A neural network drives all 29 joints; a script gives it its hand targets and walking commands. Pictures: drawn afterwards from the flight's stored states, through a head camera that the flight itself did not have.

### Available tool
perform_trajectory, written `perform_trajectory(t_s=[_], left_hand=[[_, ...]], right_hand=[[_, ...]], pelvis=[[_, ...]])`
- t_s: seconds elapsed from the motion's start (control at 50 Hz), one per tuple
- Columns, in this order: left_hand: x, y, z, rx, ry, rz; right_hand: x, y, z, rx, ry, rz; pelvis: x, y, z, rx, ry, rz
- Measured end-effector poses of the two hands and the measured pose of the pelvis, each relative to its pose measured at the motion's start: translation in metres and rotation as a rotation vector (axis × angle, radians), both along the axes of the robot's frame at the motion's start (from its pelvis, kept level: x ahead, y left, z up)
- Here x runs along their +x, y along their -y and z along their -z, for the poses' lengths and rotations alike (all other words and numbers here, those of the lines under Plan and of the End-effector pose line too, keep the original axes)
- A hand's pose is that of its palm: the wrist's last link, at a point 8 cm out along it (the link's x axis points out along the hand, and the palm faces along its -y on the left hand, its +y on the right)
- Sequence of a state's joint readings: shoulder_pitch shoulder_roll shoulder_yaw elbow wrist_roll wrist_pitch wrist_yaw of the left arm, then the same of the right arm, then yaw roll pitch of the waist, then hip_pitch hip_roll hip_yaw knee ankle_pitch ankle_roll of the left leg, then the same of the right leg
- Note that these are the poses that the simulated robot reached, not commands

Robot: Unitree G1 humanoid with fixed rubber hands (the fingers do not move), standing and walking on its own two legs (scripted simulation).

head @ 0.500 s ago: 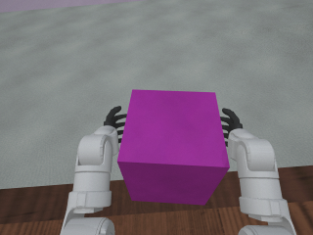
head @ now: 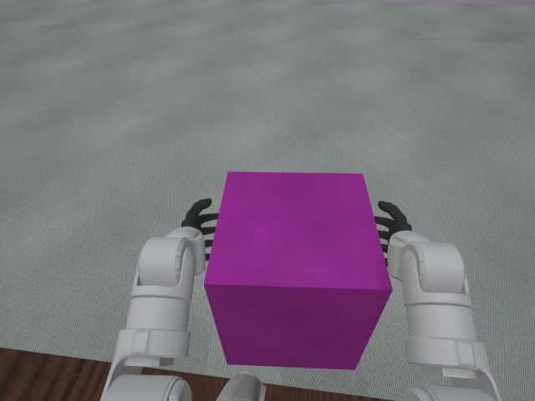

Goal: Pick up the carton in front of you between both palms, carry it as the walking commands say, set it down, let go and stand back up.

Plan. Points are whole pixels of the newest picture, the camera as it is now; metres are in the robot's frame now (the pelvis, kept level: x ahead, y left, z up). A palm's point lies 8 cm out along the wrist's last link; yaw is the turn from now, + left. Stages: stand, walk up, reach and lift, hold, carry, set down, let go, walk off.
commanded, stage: carry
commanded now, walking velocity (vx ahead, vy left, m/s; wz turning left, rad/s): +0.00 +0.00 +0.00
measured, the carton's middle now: (292, 272) +0.33 +0.04 +0.01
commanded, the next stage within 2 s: none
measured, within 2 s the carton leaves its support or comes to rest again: neither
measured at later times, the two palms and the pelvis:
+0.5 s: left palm (267, 152) +0.76 +0.14 -0.10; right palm (380, 162) +0.74 -0.16 -0.09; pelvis +0.41 +0.03 -0.16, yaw +0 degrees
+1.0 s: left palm (268, 119) +1.03 +0.18 -0.17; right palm (355, 124) +1.03 -0.12 -0.17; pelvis +0.69 +0.02 -0.25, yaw -1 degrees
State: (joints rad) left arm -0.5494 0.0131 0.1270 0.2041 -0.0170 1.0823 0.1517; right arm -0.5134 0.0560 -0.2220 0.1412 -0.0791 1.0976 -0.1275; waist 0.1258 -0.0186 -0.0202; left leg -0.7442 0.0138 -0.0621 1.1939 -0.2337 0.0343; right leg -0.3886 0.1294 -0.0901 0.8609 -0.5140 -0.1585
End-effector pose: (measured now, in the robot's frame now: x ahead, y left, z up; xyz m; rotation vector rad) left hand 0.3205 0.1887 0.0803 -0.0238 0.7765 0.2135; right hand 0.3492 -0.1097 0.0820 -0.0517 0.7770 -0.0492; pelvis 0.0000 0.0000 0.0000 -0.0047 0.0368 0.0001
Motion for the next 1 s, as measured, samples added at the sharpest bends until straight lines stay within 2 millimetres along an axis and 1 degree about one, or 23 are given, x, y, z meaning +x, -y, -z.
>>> perform_trajectory(t_s=[0.06,0.12,0.18,0.22,0.26,0.3,0.34,0.38,0.42,0.48,0.52,0.56,0.6,0.64,0.68,0.72,0.76,0.8,0.84,0.88,0.94,1.0], left_hand=[[0.052,0.000,0.014,0.028,-0.010,0.025],[0.110,0.001,0.026,0.048,0.025,0.050],[0.176,0.003,0.041,0.043,0.089,0.080],[0.223,0.010,0.056,0.035,0.139,0.126],[0.262,0.022,0.074,0.027,0.137,0.166],[0.294,0.033,0.095,0.027,0.096,0.195],[0.322,0.042,0.116,0.020,0.047,0.206],[0.349,0.046,0.136,0.000,0.005,0.202],[0.377,0.048,0.153,-0.012,-0.015,0.191],[0.423,0.049,0.172,-0.033,0.003,0.167],[0.458,0.049,0.182,-0.037,0.043,0.151],[0.495,0.049,0.190,-0.028,0.096,0.132],[0.533,0.047,0.198,-0.005,0.151,0.111],[0.567,0.043,0.211,0.022,0.157,0.098],[0.589,0.036,0.231,0.024,0.107,0.077],[0.601,0.027,0.250,0.008,0.046,0.043],[0.611,0.020,0.263,-0.001,0.009,0.006],[0.623,0.013,0.269,-0.010,0.000,-0.019],[0.639,0.009,0.271,-0.020,0.013,-0.031],[0.657,0.007,0.269,-0.033,0.040,-0.029],[0.687,0.007,0.263,-0.056,0.092,-0.002],[0.714,0.013,0.250,-0.050,0.118,0.046]], right_hand=[[0.044,0.001,0.023,0.024,-0.009,0.021],[0.093,0.002,0.042,0.041,0.025,0.043],[0.147,0.004,0.058,0.034,0.090,0.071],[0.181,0.011,0.070,0.016,0.140,0.114],[0.208,0.022,0.087,0.005,0.137,0.149],[0.231,0.032,0.108,0.010,0.096,0.181],[0.254,0.040,0.128,0.014,0.046,0.205],[0.280,0.045,0.143,0.010,0.004,0.215],[0.312,0.047,0.155,0.005,-0.015,0.210],[0.368,0.049,0.165,-0.012,0.002,0.189],[0.410,0.049,0.171,-0.018,0.043,0.171],[0.455,0.049,0.178,-0.008,0.095,0.152],[0.501,0.048,0.190,0.010,0.151,0.125],[0.540,0.044,0.209,0.024,0.156,0.102],[0.569,0.037,0.231,0.023,0.107,0.076],[0.588,0.028,0.251,0.026,0.046,0.057],[0.604,0.020,0.265,0.040,0.007,0.049],[0.619,0.014,0.274,0.056,-0.005,0.050],[0.634,0.010,0.277,0.062,0.007,0.055],[0.648,0.007,0.274,0.059,0.035,0.067],[0.667,0.008,0.264,0.041,0.088,0.094],[0.683,0.015,0.250,0.027,0.117,0.122]], pelvis=[[0.044,-0.006,0.013,0.004,-0.012,0.012],[0.096,-0.015,0.034,-0.002,-0.016,0.020],[0.155,-0.024,0.067,-0.013,0.002,0.019],[0.195,-0.031,0.096,-0.007,0.007,0.025],[0.225,-0.036,0.114,0.018,-0.003,0.018],[0.254,-0.041,0.125,0.027,-0.017,0.010],[0.282,-0.044,0.131,0.028,-0.027,0.008],[0.310,-0.044,0.135,0.030,-0.033,0.008],[0.339,-0.041,0.140,0.026,-0.041,0.007],[0.387,-0.032,0.155,0.021,-0.045,-0.001],[0.424,-0.025,0.170,0.028,-0.040,-0.004],[0.465,-0.017,0.192,0.048,-0.023,-0.001],[0.507,-0.012,0.218,0.051,-0.010,0.008],[0.534,-0.009,0.237,0.023,-0.032,0.013],[0.552,-0.005,0.243,0.005,-0.053,0.017],[0.570,-0.001,0.244,0.003,-0.065,0.010],[0.588,0.000,0.243,0.001,-0.073,0.005],[0.604,0.000,0.242,0.003,-0.078,0.004],[0.621,-0.003,0.242,0.004,-0.079,0.007],[0.639,-0.007,0.244,0.001,-0.075,0.009],[0.667,-0.013,0.249,0.012,-0.065,0.010],[0.688,-0.018,0.247,0.021,-0.067,0.012]])
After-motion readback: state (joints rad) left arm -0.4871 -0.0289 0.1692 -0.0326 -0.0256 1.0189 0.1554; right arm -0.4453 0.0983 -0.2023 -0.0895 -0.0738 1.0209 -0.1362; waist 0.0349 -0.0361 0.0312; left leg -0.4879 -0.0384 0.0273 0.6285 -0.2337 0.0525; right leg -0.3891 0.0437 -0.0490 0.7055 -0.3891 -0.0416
